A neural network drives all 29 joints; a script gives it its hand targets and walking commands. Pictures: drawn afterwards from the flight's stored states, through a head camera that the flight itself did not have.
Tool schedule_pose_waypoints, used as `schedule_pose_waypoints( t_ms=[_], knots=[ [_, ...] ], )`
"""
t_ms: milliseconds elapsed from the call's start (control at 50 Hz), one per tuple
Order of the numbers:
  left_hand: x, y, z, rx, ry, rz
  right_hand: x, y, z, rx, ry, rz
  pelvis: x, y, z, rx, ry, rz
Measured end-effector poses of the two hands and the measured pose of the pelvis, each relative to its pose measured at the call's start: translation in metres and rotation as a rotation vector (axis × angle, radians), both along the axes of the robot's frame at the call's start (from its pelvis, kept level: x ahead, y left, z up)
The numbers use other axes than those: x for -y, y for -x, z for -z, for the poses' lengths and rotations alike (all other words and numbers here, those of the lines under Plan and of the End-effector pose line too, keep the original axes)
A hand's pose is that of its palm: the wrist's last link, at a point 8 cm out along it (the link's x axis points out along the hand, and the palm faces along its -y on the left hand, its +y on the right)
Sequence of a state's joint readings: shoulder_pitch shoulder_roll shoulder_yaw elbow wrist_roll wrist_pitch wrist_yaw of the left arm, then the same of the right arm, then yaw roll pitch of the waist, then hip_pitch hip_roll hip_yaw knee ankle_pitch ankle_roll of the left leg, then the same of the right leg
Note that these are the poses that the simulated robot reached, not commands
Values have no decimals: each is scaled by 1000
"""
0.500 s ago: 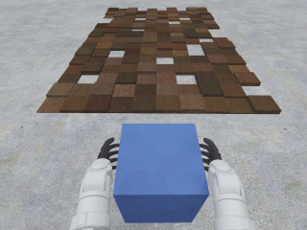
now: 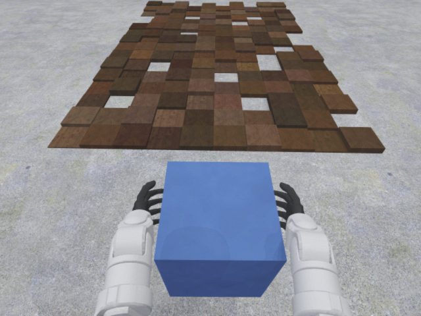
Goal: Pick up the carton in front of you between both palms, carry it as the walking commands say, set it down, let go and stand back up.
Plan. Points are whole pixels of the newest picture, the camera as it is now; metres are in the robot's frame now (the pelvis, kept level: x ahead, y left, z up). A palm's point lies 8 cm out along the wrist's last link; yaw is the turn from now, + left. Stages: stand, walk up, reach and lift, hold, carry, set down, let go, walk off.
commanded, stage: reach and lift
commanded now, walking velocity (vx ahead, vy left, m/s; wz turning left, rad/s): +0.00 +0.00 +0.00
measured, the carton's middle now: (216, 233) +0.31 +0.00 -0.04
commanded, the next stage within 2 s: hold in 0.38 s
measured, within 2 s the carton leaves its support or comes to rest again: neither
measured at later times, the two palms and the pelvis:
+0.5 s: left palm (140, 218) +0.29 +0.15 +0.05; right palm (297, 223) +0.29 -0.15 +0.05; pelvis +0.00 +0.00 +0.00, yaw +0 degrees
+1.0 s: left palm (136, 221) +0.28 +0.15 +0.06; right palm (297, 222) +0.28 -0.15 +0.06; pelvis -0.01 +0.00 +0.00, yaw +0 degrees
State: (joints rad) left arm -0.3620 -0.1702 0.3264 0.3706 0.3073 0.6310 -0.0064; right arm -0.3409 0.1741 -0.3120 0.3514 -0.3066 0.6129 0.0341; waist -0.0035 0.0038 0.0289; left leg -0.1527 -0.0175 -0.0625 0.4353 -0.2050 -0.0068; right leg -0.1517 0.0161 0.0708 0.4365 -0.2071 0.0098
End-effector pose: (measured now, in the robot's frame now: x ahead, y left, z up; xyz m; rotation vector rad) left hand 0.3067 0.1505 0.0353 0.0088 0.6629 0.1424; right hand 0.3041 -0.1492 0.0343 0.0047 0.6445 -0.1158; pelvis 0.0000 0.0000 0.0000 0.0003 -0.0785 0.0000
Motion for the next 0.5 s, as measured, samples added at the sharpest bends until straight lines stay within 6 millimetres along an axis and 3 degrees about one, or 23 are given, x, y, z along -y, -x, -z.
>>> schedule_pose_waypoints(
  t_ms=[200,500],
  knots=[
    [-3,7,2,-23,-17,8,-3,4,-1,-23,27,-22,-2,-6,-3,11,1,-2],
    [1,12,-15,7,-28,19,0,14,-12,7,19,-11,-2,-4,-4,45,3,-3]
  ],
)
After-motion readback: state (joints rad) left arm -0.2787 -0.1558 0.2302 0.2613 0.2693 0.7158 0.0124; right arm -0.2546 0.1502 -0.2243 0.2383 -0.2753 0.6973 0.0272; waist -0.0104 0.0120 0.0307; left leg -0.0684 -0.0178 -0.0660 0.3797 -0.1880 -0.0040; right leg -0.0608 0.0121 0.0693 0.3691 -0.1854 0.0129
